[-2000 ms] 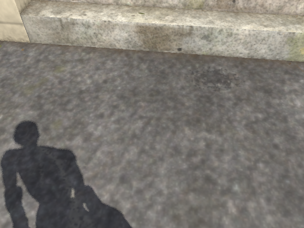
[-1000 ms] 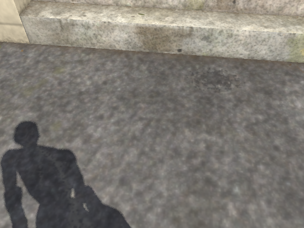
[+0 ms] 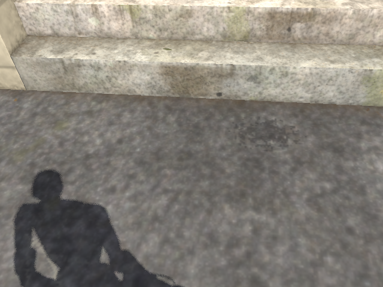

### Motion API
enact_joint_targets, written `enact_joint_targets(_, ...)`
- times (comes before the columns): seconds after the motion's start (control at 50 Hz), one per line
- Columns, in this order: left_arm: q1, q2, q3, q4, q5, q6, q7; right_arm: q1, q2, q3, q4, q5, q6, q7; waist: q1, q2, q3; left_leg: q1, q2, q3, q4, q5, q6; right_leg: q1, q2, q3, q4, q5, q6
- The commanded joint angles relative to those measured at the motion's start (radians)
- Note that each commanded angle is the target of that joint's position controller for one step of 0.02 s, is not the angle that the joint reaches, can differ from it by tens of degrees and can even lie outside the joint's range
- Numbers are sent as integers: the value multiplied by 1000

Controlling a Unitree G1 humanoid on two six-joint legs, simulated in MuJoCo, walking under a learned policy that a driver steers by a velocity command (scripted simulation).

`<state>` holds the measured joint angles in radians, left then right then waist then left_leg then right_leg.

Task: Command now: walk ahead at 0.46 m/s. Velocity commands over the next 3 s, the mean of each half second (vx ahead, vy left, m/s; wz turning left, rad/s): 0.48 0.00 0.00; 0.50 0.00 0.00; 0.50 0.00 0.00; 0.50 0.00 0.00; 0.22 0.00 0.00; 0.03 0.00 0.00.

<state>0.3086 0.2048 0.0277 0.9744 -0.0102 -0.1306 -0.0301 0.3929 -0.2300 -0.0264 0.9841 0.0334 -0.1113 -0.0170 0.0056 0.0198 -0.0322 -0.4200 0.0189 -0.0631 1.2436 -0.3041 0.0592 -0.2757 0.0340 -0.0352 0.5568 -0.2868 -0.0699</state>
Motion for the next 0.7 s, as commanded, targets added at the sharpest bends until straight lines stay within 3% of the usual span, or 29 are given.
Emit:
enact_joint_targets(0.02,73,77,2,-8,16,7,-9,1,-67,-25,-64,-9,-14,8,-15,-93,95,-285,103,-19,-18,158,33,183,-245,314,-372,292,-94)
enact_joint_targets(0.06,139,55,-8,22,11,13,0,-19,-65,-34,-65,-9,3,15,-16,-93,94,-300,97,24,-59,178,22,220,-207,213,-371,480,-81)
enact_joint_targets(0.1,174,89,-3,33,13,17,14,-116,-44,-31,-101,-17,11,17,-5,-70,102,-366,100,43,-125,225,6,242,-213,187,-385,559,-82)
enact_joint_targets(0.2,202,113,0,24,10,28,46,-401,-24,-15,-203,-16,2,32,48,-67,140,-339,60,91,-502,400,-19,222,-194,134,-443,547,-59)
enact_joint_targets(0.3,273,123,10,50,-1,33,54,-545,-36,-6,-256,-3,-6,57,66,-80,170,-313,22,103,-697,409,9,356,-231,118,-433,571,-63)
enact_joint_targets(0.34,256,139,17,45,5,39,55,-554,-50,-9,-273,-3,-16,67,39,-93,147,-257,-6,119,-733,358,38,412,-248,104,-368,751,-63)
enact_joint_targets(0.36,242,152,22,39,11,41,55,-523,-68,-17,-270,-5,-18,67,13,-114,106,-190,-32,134,-732,320,54,439,-252,102,-312,913,-60)
enact_joint_targets(0.38,231,162,26,33,17,47,55,-459,-95,-30,-256,-5,-17,62,-23,-145,49,-107,-61,149,-724,273,70,470,-253,103,-228,1084,-58)
enact_joint_targets(0.4,206,169,28,25,25,57,51,-321,-135,-49,-220,-4,-17,55,-91,-168,-34,53,-88,159,-744,259,96,466,-235,91,-65,1198,-51)
enact_joint_targets(0.42,153,172,24,3,28,57,43,-123,-177,-68,-166,-8,-12,45,-186,-167,-143,357,-26,93,-745,313,140,300,-207,84,163,1116,-32)
enact_joint_targets(0.44,185,108,2,-18,47,45,32,59,-261,-87,-129,-30,-1,34,-198,16,-310,730,215,-206,-701,298,233,-9,-89,55,520,597,-5)
enact_joint_targets(0.46,316,-5,-27,12,9,20,14,74,-220,-75,-111,-41,2,39,-120,242,-436,952,411,-695,-869,130,387,-335,64,141,841,-245,32)
enact_joint_targets(0.48,220,113,-1,-8,-18,-5,10,-6,-149,-57,-109,-28,3,40,-131,128,-278,797,351,-643,-948,19,317,-425,-10,214,907,-220,-5)
enact_joint_targets(0.5,90,158,12,-58,-41,-12,12,-119,-110,-44,-133,-24,1,40,-97,66,-112,597,315,-461,-987,55,266,-443,-63,170,871,-123,-12)
enact_joint_targets(0.52,38,149,15,-70,-35,-8,21,-193,-84,-32,-140,-29,-7,51,-49,-45,-18,412,277,-343,-1037,167,241,-400,-107,139,811,-54,-5)
enact_joint_targets(0.54,47,144,26,-69,-20,5,32,-228,-65,-25,-142,-37,-15,57,-8,-50,-4,311,234,-261,-1062,216,218,-338,-142,137,745,-11,0)
enact_joint_targets(0.56,82,113,25,-65,-15,21,35,-236,-60,-23,-132,-41,-16,61,23,-18,11,235,204,-205,-1091,224,207,-281,-163,136,708,4,7)
enact_joint_targets(0.6,99,77,23,-65,-11,41,43,-202,-74,-25,-103,-36,-19,62,41,18,42,150,179,-132,-1129,259,212,-260,-179,113,637,14,26)
enact_joint_targets(0.66,-31,98,30,-119,4,47,51,-143,-131,-37,-78,-39,-19,41,18,25,79,149,173,-83,-1155,299,215,-361,-204,97,481,148,62)
enact_joint_targets(0.7,-117,95,29,-145,7,42,49,-104,-143,-40,-69,-33,-10,29,-9,19,80,192,160,-56,-1149,315,192,-393,-199,87,337,266,66)
